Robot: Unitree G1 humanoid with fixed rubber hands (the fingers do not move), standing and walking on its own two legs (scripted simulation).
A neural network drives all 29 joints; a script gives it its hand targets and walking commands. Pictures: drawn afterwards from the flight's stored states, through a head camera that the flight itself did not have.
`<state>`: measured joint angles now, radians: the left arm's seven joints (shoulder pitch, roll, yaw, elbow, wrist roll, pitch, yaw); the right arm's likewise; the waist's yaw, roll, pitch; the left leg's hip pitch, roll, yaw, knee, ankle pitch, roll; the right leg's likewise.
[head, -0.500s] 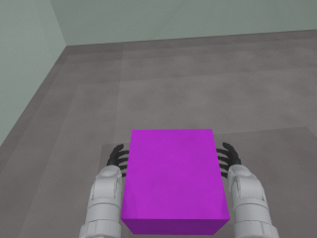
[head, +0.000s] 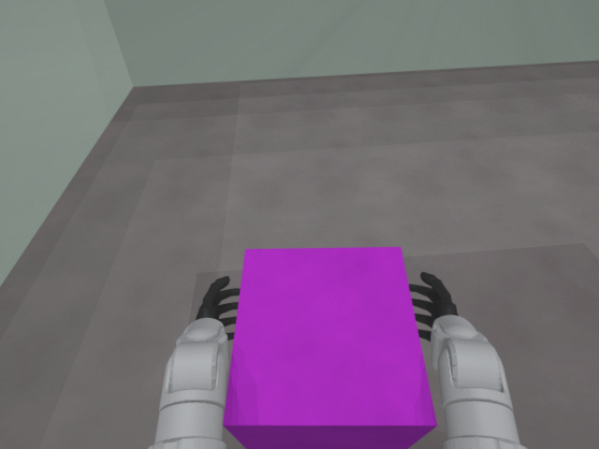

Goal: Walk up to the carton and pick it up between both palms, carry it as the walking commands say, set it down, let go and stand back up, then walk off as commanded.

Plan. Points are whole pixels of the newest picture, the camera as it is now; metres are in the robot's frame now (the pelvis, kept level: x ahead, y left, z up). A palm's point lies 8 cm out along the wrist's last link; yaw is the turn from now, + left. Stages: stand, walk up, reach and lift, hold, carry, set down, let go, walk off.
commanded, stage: reach and lift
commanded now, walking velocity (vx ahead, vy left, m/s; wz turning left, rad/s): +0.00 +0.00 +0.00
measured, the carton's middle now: (324, 350) +0.29 +0.00 -0.03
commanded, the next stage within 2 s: hold in 0.92 s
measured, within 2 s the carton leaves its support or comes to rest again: neither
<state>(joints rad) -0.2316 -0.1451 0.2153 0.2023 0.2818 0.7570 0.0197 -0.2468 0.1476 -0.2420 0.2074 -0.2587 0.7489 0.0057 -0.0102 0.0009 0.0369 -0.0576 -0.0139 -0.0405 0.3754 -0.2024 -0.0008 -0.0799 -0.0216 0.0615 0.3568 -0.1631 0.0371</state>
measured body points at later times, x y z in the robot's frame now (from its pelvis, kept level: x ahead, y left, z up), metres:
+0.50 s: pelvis +0.00 -0.02 +0.00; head -0.04 -0.01 +0.45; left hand +0.30 +0.16 +0.03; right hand +0.31 -0.16 +0.04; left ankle +0.01 +0.12 -0.75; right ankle +0.03 -0.15 -0.75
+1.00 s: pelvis +0.01 +0.00 +0.00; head -0.04 +0.00 +0.45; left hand +0.28 +0.16 +0.03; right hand +0.29 -0.16 +0.04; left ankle +0.01 +0.12 -0.75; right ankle +0.03 -0.15 -0.75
